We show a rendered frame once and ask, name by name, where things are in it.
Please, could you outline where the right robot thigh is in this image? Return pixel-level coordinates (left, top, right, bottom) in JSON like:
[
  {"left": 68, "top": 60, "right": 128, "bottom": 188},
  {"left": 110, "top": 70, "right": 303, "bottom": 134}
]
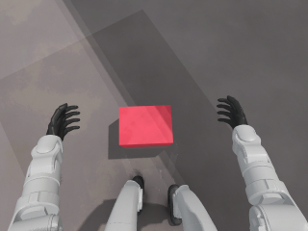
[{"left": 172, "top": 190, "right": 218, "bottom": 231}]

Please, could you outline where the robot right forearm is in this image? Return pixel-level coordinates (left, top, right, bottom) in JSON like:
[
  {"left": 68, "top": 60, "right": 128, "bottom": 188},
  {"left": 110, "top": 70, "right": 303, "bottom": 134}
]
[{"left": 232, "top": 124, "right": 308, "bottom": 227}]

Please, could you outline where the robot right upper arm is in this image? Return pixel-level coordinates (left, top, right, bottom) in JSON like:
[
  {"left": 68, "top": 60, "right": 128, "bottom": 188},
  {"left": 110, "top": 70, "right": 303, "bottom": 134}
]
[{"left": 249, "top": 204, "right": 308, "bottom": 231}]

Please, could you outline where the robot right foot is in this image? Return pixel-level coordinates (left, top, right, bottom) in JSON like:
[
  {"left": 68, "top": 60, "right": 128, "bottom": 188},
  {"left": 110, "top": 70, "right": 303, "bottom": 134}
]
[{"left": 167, "top": 184, "right": 182, "bottom": 226}]

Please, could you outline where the right robot hand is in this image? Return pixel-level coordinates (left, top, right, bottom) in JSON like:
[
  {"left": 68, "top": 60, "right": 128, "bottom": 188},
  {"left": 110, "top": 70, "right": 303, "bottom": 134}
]
[{"left": 217, "top": 95, "right": 248, "bottom": 130}]

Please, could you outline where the robot left forearm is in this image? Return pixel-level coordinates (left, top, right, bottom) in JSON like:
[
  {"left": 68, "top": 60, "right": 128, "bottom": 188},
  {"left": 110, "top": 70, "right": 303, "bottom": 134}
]
[{"left": 7, "top": 135, "right": 64, "bottom": 231}]

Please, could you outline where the carton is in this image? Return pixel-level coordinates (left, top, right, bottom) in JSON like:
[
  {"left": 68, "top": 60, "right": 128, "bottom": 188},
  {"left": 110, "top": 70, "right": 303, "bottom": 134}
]
[{"left": 118, "top": 105, "right": 173, "bottom": 148}]

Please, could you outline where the left robot hand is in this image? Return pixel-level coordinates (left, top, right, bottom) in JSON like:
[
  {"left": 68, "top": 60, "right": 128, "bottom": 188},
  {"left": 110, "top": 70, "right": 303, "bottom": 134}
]
[{"left": 46, "top": 103, "right": 81, "bottom": 141}]

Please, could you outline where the robot left upper arm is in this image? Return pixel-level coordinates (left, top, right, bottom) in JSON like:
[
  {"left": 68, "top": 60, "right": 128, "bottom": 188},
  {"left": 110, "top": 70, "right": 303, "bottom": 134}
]
[{"left": 9, "top": 214, "right": 64, "bottom": 231}]

